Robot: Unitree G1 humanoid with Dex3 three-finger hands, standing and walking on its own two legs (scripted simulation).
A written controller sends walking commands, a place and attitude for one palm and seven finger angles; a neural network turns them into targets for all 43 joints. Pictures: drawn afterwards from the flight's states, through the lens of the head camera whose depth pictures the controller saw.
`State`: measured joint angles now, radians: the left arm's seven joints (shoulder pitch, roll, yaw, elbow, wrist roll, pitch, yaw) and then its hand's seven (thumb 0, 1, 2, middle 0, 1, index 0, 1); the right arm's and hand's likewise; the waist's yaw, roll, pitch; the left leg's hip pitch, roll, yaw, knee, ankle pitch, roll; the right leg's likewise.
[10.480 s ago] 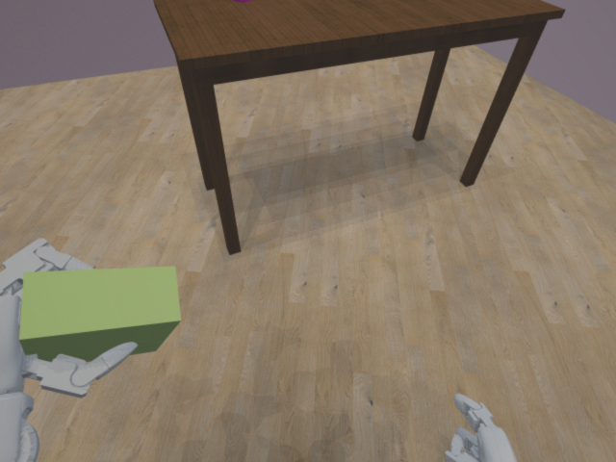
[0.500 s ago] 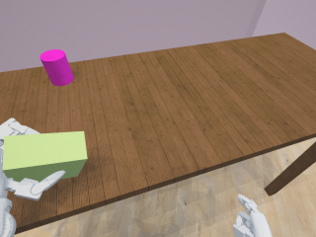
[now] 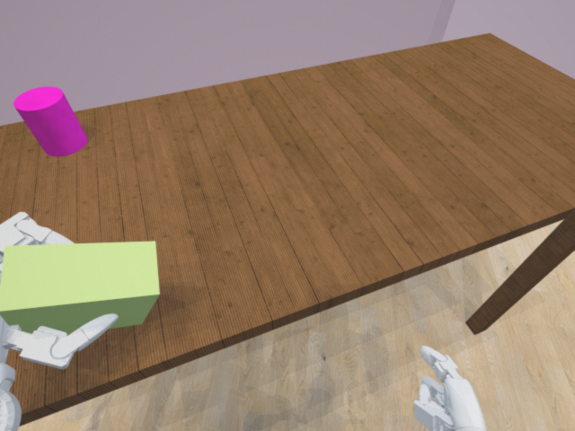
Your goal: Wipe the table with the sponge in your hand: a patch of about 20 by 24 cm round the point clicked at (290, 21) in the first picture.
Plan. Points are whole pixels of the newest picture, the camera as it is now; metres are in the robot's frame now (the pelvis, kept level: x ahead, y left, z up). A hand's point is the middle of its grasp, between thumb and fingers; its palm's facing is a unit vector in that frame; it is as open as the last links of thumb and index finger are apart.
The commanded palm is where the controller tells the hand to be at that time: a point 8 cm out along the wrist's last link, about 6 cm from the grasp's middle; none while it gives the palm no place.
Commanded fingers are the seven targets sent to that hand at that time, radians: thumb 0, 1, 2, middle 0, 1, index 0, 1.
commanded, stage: come to a stop and stand still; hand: left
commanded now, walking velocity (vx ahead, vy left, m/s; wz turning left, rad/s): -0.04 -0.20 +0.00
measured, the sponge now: (107, 290) +0.23 +0.20 +0.15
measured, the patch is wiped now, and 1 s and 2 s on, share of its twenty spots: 0.00 0.00 0.00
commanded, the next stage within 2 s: look again from close up in 1.14 s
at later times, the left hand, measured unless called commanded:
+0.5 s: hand (37, 287) +0.22 +0.26 +0.17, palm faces +0.40 -0.85 -0.35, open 9.6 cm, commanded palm +0.16 +0.31 +0.18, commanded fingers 0.00 0.10 1.30 -1.20 -1.60 -1.20 -1.60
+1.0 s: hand out of the picture +0.23 +0.32 +0.17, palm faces +0.41 -0.84 -0.35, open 9.6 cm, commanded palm +0.17 +0.36 +0.18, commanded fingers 0.00 0.10 1.30 -1.20 -1.60 -1.20 -1.60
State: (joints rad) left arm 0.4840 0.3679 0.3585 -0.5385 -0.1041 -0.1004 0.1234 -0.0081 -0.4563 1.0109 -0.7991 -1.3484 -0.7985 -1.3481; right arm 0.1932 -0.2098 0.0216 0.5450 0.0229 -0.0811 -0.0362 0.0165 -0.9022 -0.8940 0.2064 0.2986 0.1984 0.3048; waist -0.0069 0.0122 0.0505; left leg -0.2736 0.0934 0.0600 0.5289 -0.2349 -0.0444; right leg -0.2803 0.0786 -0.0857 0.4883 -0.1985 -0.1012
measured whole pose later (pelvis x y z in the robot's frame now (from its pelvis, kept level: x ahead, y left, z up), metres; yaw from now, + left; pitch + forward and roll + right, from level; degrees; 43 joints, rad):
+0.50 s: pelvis +0.01 +0.02 +0.00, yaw +2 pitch -2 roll -1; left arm 0.49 0.34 0.32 -0.50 -0.12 -0.09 0.14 -0.02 -0.46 1.01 -0.80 -1.35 -0.80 -1.35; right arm 0.18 -0.23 0.02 0.59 0.03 -0.07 -0.06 0.02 -0.90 -0.89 0.20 0.30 0.20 0.30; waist -0.01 0.05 0.04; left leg -0.24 0.05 0.02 0.51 -0.24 -0.02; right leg -0.22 0.05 -0.10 0.45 -0.21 -0.07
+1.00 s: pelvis +0.02 +0.07 +0.01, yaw +1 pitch -1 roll -1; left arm 0.46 0.34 0.32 -0.50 -0.08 -0.11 0.14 -0.02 -0.46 1.01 -0.80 -1.35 -0.80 -1.35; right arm 0.18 -0.20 0.03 0.56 0.02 -0.07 -0.06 0.02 -0.90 -0.89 0.21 0.30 0.20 0.30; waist 0.01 0.01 0.06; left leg -0.19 -0.02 0.07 0.42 -0.21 0.05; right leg -0.19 -0.03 -0.06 0.39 -0.17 0.01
